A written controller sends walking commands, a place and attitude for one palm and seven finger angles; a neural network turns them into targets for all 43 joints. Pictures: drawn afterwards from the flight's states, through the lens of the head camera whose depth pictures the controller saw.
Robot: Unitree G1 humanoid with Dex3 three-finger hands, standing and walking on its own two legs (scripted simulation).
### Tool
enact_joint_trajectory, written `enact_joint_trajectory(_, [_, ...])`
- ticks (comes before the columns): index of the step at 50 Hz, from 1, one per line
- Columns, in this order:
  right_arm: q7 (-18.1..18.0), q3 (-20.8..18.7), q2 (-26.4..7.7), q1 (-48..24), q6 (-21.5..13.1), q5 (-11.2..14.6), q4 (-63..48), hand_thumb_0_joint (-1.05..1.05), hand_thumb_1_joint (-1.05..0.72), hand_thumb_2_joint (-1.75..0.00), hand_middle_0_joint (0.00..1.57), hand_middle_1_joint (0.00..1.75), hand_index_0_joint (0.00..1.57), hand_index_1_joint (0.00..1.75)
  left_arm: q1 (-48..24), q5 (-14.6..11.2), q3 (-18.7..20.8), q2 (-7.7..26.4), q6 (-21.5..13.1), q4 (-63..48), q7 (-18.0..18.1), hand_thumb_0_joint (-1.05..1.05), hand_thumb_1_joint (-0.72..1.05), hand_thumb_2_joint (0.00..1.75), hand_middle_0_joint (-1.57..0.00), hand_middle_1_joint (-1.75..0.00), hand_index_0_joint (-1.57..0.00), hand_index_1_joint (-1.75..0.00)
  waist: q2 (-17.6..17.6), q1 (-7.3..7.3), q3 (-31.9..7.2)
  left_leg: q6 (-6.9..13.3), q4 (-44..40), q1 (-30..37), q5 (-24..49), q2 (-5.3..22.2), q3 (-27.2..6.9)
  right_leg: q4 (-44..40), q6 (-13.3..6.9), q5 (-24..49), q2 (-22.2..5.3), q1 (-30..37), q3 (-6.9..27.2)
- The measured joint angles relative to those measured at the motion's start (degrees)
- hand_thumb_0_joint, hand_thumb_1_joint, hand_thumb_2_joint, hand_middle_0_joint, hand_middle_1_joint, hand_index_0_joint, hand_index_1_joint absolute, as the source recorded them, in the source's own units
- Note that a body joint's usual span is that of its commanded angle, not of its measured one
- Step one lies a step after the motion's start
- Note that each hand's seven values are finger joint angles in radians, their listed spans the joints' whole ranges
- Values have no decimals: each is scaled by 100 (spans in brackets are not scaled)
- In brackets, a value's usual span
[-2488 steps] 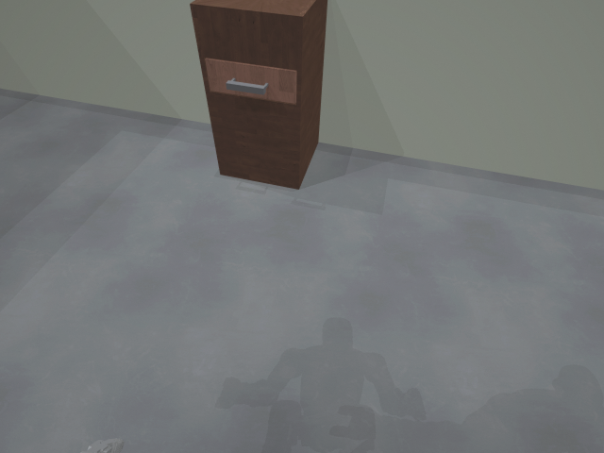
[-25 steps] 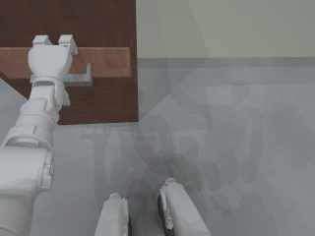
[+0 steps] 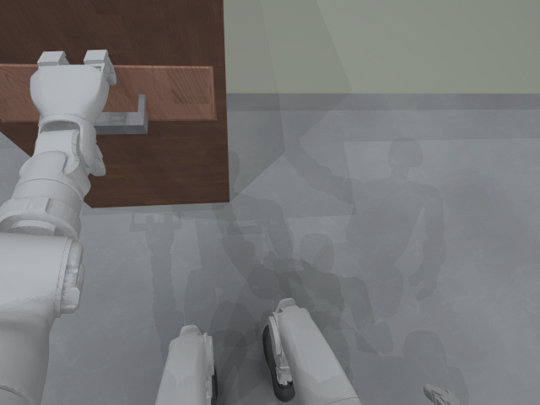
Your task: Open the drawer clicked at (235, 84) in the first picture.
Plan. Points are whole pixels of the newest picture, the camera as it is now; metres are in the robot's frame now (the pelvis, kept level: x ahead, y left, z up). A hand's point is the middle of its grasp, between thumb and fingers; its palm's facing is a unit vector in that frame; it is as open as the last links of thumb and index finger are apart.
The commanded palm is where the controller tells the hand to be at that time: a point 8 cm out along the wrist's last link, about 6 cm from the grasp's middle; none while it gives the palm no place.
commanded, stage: move the hooked fingers above the handle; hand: left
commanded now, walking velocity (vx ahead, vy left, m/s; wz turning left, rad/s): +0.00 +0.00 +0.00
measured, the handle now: (97, 112) +0.61 +0.20 -0.07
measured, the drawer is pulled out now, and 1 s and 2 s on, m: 0.00 0.00 0.00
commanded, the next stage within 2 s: none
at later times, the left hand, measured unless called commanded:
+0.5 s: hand (89, 120) +0.55 +0.19 -0.02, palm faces -0.17 +0.01 -0.98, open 13.8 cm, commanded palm +0.54 +0.19 +0.03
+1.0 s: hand (103, 124) +0.54 +0.17 -0.01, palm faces -0.20 -0.04 -0.98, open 13.8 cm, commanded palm +0.55 +0.18 +0.04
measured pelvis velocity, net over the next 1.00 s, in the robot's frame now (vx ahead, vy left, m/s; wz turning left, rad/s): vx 0.02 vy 0.00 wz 0.02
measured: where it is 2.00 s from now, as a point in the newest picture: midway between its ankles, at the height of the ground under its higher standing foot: (244, 394)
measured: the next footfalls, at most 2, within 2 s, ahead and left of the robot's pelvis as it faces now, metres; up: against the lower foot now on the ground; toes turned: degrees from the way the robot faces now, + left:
none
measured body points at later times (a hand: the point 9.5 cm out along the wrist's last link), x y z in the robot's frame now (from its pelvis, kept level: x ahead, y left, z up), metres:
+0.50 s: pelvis +0.01 +0.01 +0.01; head +0.19 +0.01 +0.43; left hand +0.56 +0.19 +0.04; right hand +0.02 -0.27 -0.10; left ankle +0.03 +0.12 -0.58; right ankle +0.08 -0.10 -0.58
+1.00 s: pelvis +0.02 +0.00 +0.03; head +0.19 +0.01 +0.45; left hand +0.54 +0.17 +0.05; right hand +0.05 -0.26 -0.10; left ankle +0.03 +0.12 -0.58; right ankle +0.08 -0.10 -0.58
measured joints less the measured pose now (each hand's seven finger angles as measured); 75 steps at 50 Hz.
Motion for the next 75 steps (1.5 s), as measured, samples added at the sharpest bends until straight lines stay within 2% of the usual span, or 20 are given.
enact_joint_trajectory(7, [25, -57, 127, 189, 67, 16, 144, 1, -91, -90, 20, 30, 20, 30, 520, -94, 242, 50, -87, -717, -128, 0, -49, 30, -32, -120, -32, -120, 47, 200, 162, 46, 81, -158, -38, 11, 134, 121, 59, -17, 20, -212, 127])
enact_joint_trajectory(12, [56, -30, 306, 268, 70, 10, 397, 1, -91, -90, 20, 30, 20, 30, 557, -174, 175, -34, -200, -851, -51, 0, -49, 30, -33, -120, -33, -120, 59, 303, 82, 36, -55, 25, -28, -16, 65, -16, 49, -43, -13, 3, 69])
enact_joint_trajectory(17, [86, 45, 334, 245, 82, 23, 429, 1, -90, -90, 21, 30, 21, 30, 142, -164, -116, -35, 111, -252, 52, 0, -49, 30, -32, -120, -32, -120, 77, 231, -12, 27, -186, 223, -20, -23, -27, -186, 31, -51, -26, 249, -14])
enact_joint_trajectory(21, [76, 51, 275, 230, 107, 42, 292, 1, -90, -90, 21, 30, 21, 30, 0, -223, -311, -78, 334, 39, -191, 0, -49, 30, -32, -120, -32, -120, 70, 156, -11, 40, -278, 335, -13, -11, -19, -286, 38, -36, -14, 363, -3])
enact_joint_trajectory(27, [-10, 15, 159, 271, 112, 18, 116, 1, -90, -90, 21, 30, 21, 30, 411, -247, -173, -231, -138, -323, -582, 0, -49, 30, -32, -120, -32, -120, 26, 123, 7, 72, -267, 343, -64, 10, 53, -259, 68, -68, 11, 338, 65])
enact_joint_trajectory(30, [-34, -6, 116, 274, 115, -38, 102, 1, -90, -90, 21, 30, 20, 30, 688, -114, 128, -206, -549, -694, -404, 0, -49, 30, -32, -120, -32, -120, 13, 122, -31, 76, -137, 211, -137, 21, 84, -122, 76, -127, 25, 186, 89])
enact_joint_trajectory(33, [7, -57, 105, 235, 146, -88, 143, 1, -91, -90, 20, 30, 20, 30, 794, 45, 340, -127, -695, -927, 70, 0, -49, 30, -32, -120, -33, -120, 29, 170, -35, 69, 20, 59, -206, 17, 83, 33, 76, -191, 23, 30, 82])
enact_joint_trajectory(36, [94, -88, 128, 131, 213, -100, 220, 1, -91, -90, 20, 30, 20, 30, 652, 106, 399, -23, -440, -847, 560, 0, -49, 30, -33, -120, -33, -120, 42, 255, 25, 59, 128, -40, -236, 7, 66, 137, 73, -224, 12, -64, 61])
enact_joint_trajectory(39, [176, -109, 181, 19, 266, -56, 277, 1, -91, -90, 20, 30, 20, 30, 452, 25, 295, 34, 72, -636, 679, 0, -49, 30, -32, -120, -32, -120, 64, 354, 106, 49, 101, -30, -202, -7, 40, 106, 68, -201, -4, -40, 38])
enact_joint_trajectory(44, [175, -121, 323, -34, 275, 49, 355, 1, -91, -90, 20, 30, 20, 30, 345, -413, -419, -229, 735, -489, -93, 0, -49, 30, -32, -120, -32, -120, 46, 500, 174, 32, -279, 338, -35, -47, -19, -246, 50, -91, -52, 360, 0])
enact_joint_trajectory(47, [80, -64, 386, 5, 230, 71, 369, 1, -91, -90, 21, 30, 20, 30, 458, -590, -655, -492, 502, -589, -647, 0, -49, 30, -32, -120, -32, -120, -6, 451, 99, 20, -528, 622, 44, -59, -66, -479, 30, -47, -70, 659, -35])
enact_joint_trajectory(50, [-31, 8, 372, 74, 138, 47, 306, 1, -90, -90, 21, 30, 21, 30, 542, -474, -613, -625, -63, -616, -802, 0, -49, 30, -32, -120, -32, -120, -31, 295, -47, 2, -597, 747, 37, -43, -103, -556, 5, -55, -57, 793, -69])
enact_joint_trajectory(54, [-80, 101, 206, 77, 125, -52, 144, 1, -90, -90, 21, 30, 21, 30, 437, -117, -142, -477, -621, -545, -312, 0, -49, 30, -33, -120, -33, -120, 7, 61, -174, -6, -306, 530, -109, 11, -71, -290, -11, -149, 3, 547, -56])
enact_joint_trajectory(57, [-50, 82, 74, 56, 212, -84, 16, 1, -90, -90, 21, 30, 20, 30, 377, 46, 37, -349, -708, -548, 356, 0, -49, 30, -39, -125, -33, -121, 48, 72, -135, 17, -11, 238, -208, 35, 19, 16, 5, -204, 35, 208, 15])
enact_joint_trajectory(59, [3, 73, 20, -19, 283, -72, 1, 1, -91, -90, 20, 30, 20, 30, 364, 147, 76, -357, -486, -571, 740, 0, -49, 30, -41, -126, -33, -122, 48, 133, -31, 20, 119, 93, -217, 35, 101, 175, 33, -201, 40, 23, 90])
enact_joint_trajectory(62, [34, 101, 22, -201, 366, 4, -5, 1, -91, -90, 20, 30, 20, 30, 370, 158, 198, -209, 154, -391, 938, 0, -49, 30, -39, -125, -33, -123, 44, 179, 183, 35, 154, -40, -149, 32, 230, 265, 70, -124, 47, -165, 213])
enact_joint_trajectory(65, [17, 118, 100, -319, 329, 87, 23, 1, -91, -90, 20, 30, 20, 30, 418, -68, 359, 41, 573, -280, 614, 0, -49, 30, -37, -124, -33, -122, 49, 230, 373, 56, 40, -82, -16, 15, 283, 182, 85, -4, 33, -221, 271])
enact_joint_trajectory(68, [-49, 85, 231, -256, 181, 157, 115, 1, -91, -90, 20, 30, 20, 30, 471, -431, 324, 247, 642, -460, -67, 0, -49, 30, -35, -122, -33, -121, 5, 313, 397, 48, -154, -22, 117, -21, 250, 6, 74, 93, -9, -139, 249])
enact_joint_trajectory(72, [-115, 3, 329, 42, -86, 158, 390, 1, -91, -90, 21, 30, 20, 30, 344, -621, -369, 102, 353, -713, -672, 0, -49, 30, -34, -121, -33, -121, -26, 456, 140, -5, -336, 159, 186, -87, 15, -240, 23, 94, -95, 160, 33])
enact_joint_trajectory(75, [-146, 29, 315, 161, -144, 144, 517, 1, -91, -90, 21, 30, 21, 30, 89, -548, -766, -129, -6, -544, -830, 0, -49, 30, -33, -120, -33, -120, -79, 375, -34, -26, -357, 330, 144, -100, -134, -332, -4, 37, -117, 404, -111])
